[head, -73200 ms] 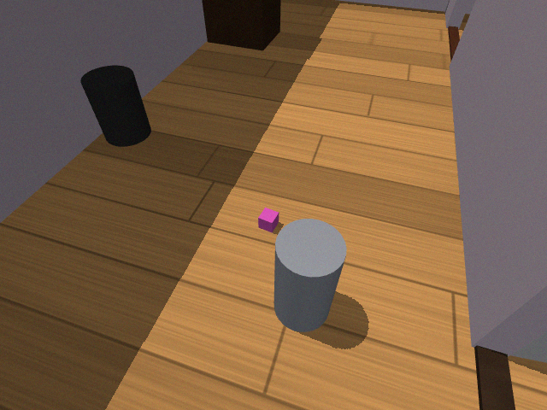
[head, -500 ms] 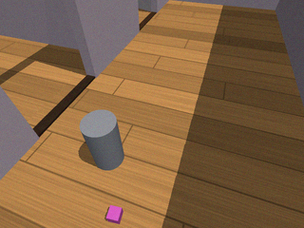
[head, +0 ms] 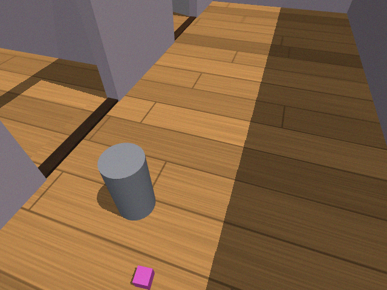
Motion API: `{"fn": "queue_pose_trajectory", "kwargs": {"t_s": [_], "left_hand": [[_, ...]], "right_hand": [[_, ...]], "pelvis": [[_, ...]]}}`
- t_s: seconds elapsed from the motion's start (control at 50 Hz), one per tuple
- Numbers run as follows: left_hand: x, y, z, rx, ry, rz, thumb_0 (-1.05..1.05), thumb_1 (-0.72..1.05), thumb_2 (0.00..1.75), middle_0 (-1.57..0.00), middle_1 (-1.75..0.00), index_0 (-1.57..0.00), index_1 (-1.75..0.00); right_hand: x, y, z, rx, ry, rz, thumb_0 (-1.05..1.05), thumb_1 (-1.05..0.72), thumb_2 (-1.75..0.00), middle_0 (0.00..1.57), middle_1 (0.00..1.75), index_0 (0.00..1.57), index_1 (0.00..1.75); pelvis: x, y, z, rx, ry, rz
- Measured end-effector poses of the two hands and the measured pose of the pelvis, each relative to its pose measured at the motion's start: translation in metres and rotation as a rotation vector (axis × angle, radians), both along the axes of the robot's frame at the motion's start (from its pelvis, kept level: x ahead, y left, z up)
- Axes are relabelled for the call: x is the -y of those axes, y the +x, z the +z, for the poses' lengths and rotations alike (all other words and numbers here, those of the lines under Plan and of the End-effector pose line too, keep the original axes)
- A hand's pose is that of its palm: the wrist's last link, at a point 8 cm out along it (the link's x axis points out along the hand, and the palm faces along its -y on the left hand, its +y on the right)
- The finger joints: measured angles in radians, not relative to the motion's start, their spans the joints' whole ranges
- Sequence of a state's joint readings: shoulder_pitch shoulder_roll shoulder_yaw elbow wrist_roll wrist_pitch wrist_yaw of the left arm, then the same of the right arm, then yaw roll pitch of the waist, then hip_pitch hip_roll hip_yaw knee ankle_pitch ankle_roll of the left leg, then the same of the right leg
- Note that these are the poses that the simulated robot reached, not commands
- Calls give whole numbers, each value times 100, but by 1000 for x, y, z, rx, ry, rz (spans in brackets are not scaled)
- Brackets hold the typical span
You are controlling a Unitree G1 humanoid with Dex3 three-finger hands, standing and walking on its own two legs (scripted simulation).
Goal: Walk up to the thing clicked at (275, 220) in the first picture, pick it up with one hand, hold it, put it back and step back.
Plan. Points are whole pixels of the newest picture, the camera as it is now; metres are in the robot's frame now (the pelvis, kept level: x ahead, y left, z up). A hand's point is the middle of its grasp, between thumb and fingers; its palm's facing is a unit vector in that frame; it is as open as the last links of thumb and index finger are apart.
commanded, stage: stand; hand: left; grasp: from above
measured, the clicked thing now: (143, 277) +0.36 +0.24 -0.75
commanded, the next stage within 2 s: step back in 0.70 s
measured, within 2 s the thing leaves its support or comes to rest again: neither
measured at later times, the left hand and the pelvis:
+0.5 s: hand out of the picture +0.08 +0.24 -0.16, palm faces -0.02 -0.94 -0.34, open 7.4 cm; pelvis +0.00 +0.00 +0.00, yaw +0 degrees
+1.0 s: hand out of the picture +0.10 +0.30 -0.18, palm faces -0.04 -0.93 -0.37, open 7.4 cm; pelvis -0.04 +0.04 -0.03, yaw +0 degrees
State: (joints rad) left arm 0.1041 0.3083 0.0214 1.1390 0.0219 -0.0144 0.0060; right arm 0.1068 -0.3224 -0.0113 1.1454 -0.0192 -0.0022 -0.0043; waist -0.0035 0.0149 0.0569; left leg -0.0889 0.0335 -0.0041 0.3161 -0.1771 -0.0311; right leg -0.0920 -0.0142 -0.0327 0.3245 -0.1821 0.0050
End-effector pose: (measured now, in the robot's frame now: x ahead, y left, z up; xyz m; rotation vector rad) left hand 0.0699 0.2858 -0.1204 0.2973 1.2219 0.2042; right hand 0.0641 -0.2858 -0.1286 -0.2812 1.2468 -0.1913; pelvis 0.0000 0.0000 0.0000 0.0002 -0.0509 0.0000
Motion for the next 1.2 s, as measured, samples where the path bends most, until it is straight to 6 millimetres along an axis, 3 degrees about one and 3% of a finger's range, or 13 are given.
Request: {"fn": "queue_pose_trajectory", "kwargs": {"t_s": [0.7,0.84,0.94,1.04,1.2], "left_hand": [[-2,3,2,-8,8,-19,1,90,89,-21,-30,-20,-30],[-19,2,-2,3,33,-13,1,90,89,-21,-30,-20,-30],[-42,12,-10,35,49,-59,1,90,89,-21,-30,-20,-30],[-61,23,-23,88,37,-66,1,90,89,-21,-30,-20,-30],[-60,-4,-22,53,19,-113,1,90,89,-20,-30,-20,-30]], "right_hand": [[9,-4,2,-13,-5,0,1,-90,-89,20,30,21,30],[17,-5,1,-3,-32,-14,1,-90,-89,20,30,21,30],[15,-21,6,-3,-85,-20,1,-90,-89,20,30,21,30],[-1,-51,9,-43,-128,-3,1,-90,-89,20,30,20,30],[-20,-79,17,-8,-128,-25,1,-90,-89,21,30,21,30]], "pelvis": [[4,2,0,-6,4,-7],[-3,-19,-8,-21,-4,-9],[-22,-33,-16,-34,2,-9],[-39,-51,-24,-29,-7,-4],[-48,-76,-15,-35,-29,-41]]}}
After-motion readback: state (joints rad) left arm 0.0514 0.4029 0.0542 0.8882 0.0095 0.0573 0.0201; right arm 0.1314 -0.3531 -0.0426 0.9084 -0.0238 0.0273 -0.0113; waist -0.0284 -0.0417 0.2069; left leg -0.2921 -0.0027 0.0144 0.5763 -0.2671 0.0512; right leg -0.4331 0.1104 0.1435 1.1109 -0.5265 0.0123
